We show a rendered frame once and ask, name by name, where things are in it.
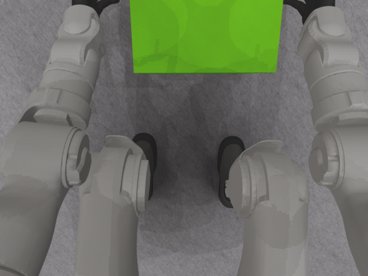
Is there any left robot upper arm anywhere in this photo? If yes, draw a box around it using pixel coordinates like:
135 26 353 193
0 121 91 276

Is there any robot left forearm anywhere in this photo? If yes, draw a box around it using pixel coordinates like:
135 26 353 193
0 5 108 176

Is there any robot right hand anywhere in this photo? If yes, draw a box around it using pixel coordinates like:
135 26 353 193
283 0 335 25

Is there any robot right forearm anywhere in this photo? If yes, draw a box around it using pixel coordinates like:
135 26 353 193
297 6 368 132

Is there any carton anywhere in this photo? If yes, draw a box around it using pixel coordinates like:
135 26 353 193
129 0 283 74

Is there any right robot shin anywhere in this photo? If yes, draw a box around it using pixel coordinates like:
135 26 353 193
225 140 309 208

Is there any right robot upper arm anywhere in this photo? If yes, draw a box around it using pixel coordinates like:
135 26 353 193
308 126 368 276

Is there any robot left foot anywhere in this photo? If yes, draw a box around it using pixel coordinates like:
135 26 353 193
132 133 157 200

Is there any robot left hand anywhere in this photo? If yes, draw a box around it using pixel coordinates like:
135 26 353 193
72 0 120 19

